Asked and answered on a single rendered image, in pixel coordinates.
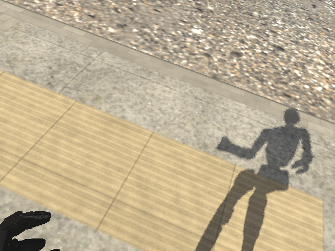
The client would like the left robot hand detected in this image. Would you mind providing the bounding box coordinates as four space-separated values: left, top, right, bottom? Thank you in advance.
0 211 60 251

